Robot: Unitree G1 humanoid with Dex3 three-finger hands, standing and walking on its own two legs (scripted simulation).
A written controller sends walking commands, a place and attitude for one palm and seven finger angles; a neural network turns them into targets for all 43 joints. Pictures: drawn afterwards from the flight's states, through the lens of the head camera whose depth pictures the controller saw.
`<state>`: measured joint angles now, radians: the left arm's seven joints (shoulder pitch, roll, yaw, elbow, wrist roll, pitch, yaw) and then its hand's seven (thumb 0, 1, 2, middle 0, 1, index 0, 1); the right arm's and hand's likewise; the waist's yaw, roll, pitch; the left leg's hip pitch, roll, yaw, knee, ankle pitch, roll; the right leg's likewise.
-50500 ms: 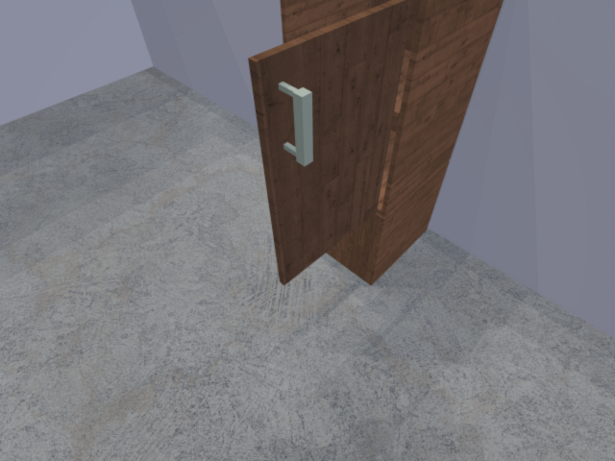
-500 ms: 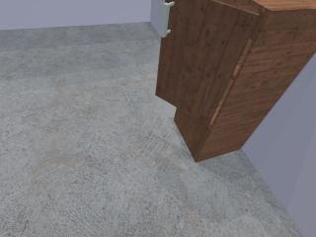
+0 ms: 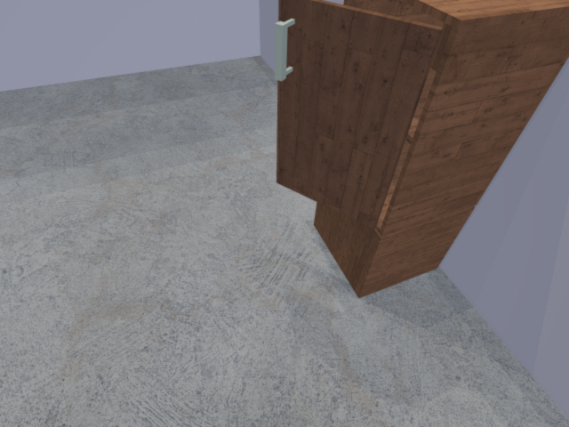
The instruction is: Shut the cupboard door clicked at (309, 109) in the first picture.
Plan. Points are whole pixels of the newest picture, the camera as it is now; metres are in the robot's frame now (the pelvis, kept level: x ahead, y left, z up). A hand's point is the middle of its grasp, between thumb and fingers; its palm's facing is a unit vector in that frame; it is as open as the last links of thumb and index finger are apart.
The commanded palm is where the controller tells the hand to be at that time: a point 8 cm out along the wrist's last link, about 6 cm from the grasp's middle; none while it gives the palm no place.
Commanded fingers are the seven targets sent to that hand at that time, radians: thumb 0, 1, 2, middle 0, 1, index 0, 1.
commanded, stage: let the arm hang, fingers relaxed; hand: left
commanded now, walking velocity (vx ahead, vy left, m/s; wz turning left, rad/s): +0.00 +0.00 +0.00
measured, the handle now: (285, 49) +0.92 +0.05 +0.13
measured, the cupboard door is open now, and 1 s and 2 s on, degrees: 34 34 34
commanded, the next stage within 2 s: look to check the result in 0.18 s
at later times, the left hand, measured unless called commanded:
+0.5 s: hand out of the picture +0.00 +0.15 -0.18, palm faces +0.06 -0.99 -0.16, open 7.4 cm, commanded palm none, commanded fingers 0.00 0.90 0.90 -0.20 -0.30 -0.20 -0.30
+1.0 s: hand out of the picture +0.03 +0.15 -0.18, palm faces +0.10 -0.98 -0.16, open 7.4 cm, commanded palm none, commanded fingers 0.00 0.90 0.90 -0.20 -0.30 -0.20 -0.30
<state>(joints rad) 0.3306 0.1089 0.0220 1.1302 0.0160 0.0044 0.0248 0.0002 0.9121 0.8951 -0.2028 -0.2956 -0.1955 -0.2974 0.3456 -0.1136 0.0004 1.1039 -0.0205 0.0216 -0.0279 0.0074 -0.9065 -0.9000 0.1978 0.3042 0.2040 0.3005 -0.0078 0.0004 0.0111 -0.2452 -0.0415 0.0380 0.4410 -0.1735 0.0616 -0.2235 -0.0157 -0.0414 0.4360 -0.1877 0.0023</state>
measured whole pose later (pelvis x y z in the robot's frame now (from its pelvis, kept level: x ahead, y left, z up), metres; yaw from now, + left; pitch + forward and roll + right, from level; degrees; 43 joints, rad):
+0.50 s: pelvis +0.03 +0.00 +0.00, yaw +0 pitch -1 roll -1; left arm 0.32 0.12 0.02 1.16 0.01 -0.01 0.03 0.00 0.91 0.90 -0.20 -0.30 -0.20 -0.30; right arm 0.31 -0.12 0.01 1.12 -0.01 0.00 -0.04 0.01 -0.91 -0.90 0.20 0.30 0.20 0.30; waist -0.01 0.01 0.03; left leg -0.20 -0.04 0.03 0.42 -0.20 0.05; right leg -0.17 -0.01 -0.05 0.40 -0.21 0.00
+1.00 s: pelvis +0.04 -0.01 +0.00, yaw +3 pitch -1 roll -1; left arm 0.28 0.12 0.04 1.13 0.01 0.01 0.03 0.00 0.91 0.89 -0.20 -0.30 -0.20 -0.30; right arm 0.30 -0.12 0.00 1.12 -0.01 0.01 -0.04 0.01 -0.91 -0.90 0.20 0.30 0.20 0.30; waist -0.02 0.00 0.05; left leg -0.21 -0.05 -0.01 0.47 -0.24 0.05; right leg -0.16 -0.03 -0.09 0.44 -0.27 0.00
